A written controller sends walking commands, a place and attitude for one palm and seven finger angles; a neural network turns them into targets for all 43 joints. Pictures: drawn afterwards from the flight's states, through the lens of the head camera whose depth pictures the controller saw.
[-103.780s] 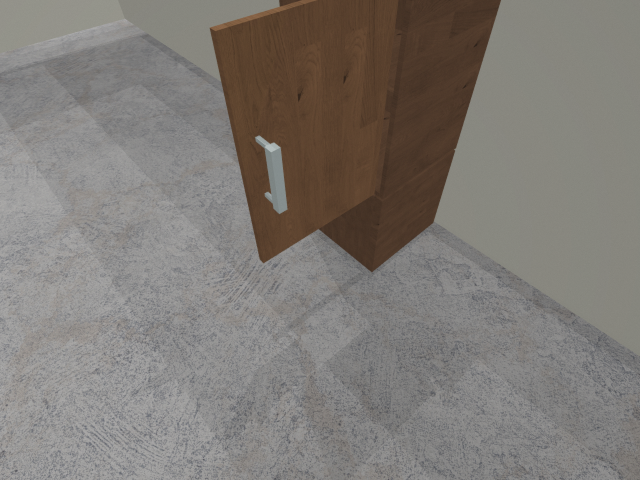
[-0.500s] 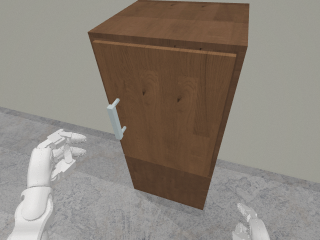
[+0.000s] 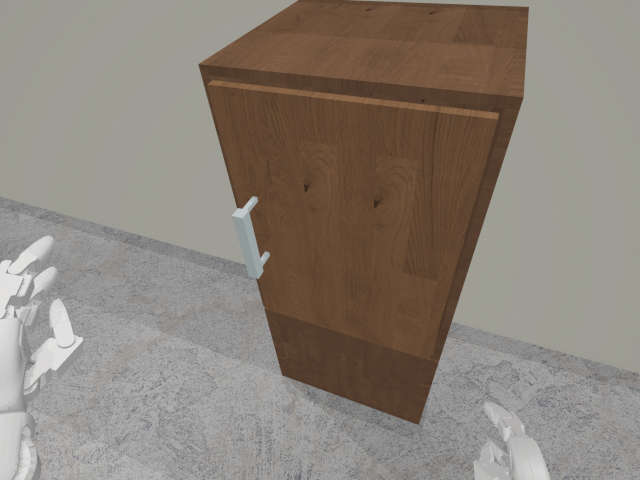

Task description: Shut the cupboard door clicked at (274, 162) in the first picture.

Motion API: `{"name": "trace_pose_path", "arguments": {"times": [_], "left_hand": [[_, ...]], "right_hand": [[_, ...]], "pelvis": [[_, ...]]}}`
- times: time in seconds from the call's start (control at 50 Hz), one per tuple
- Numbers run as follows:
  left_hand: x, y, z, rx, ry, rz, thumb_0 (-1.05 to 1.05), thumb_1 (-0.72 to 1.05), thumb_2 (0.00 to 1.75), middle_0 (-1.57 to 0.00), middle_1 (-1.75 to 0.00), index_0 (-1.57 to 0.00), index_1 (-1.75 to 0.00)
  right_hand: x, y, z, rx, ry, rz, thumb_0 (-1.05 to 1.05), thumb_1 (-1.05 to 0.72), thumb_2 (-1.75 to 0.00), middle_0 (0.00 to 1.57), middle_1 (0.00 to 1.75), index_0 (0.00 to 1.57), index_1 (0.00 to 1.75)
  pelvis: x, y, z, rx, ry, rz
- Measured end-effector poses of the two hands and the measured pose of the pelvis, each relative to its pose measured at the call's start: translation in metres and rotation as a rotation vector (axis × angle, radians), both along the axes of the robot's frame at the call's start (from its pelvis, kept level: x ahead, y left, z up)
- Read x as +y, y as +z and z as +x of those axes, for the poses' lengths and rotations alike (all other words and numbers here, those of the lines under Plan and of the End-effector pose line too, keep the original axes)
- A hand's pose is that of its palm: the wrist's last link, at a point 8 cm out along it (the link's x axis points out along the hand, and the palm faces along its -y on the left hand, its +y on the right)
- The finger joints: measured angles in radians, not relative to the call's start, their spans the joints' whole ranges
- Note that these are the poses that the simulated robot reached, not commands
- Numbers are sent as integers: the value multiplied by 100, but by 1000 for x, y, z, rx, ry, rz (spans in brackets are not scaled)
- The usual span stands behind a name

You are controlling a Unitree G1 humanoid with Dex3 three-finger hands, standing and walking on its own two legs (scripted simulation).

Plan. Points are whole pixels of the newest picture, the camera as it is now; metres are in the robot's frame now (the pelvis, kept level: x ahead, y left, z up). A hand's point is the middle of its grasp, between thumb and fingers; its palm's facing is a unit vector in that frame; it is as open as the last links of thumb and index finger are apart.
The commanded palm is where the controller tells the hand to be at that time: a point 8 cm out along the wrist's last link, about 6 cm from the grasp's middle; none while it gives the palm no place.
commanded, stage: draw the hand back to the body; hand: left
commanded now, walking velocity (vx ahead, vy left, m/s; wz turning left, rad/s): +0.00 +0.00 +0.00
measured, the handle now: (254, 238) +0.55 +0.22 -0.05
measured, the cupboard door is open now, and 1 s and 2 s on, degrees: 0 0 0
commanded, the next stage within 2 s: step back with the hand held close in 0.14 s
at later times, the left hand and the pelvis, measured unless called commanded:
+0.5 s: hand (91, 328) +0.21 +0.27 +0.15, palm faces +0.38 -0.79 -0.49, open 7.4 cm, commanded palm +0.15 +0.31 +0.17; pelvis +0.00 +0.01 +0.00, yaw +0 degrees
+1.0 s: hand (0, 425) +0.11 +0.29 +0.15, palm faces +0.50 -0.74 -0.45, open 7.4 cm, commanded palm +0.03 +0.32 +0.17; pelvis -0.09 +0.01 -0.02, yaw +5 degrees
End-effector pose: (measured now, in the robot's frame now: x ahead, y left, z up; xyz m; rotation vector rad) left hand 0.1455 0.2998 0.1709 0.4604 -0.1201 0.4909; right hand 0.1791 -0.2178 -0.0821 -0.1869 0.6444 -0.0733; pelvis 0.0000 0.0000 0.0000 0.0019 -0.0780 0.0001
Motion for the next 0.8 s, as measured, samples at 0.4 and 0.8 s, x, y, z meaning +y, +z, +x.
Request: {"name": "trace_pose_path", "arguments": {"times": [0.4, 0.8], "left_hand": [[1, 8, 25, 13, -56, 78, 1, 89, 90, -21, -30, -21, -30], [24, 9, -30, -27, -97, 146, 1, 89, 90, -21, -30, -21, -30]], "right_hand": [[-15, -4, -1, 51, -59, -14, 2, -91, -90, 20, 30, 20, 30], [-5, 3, -65, 65, -131, -65, 2, -91, -90, 20, 30, 20, 30]], "pelvis": [[2, -1, 9, 65, -4, -17], [22, -11, -46, 77, -20, -11]]}}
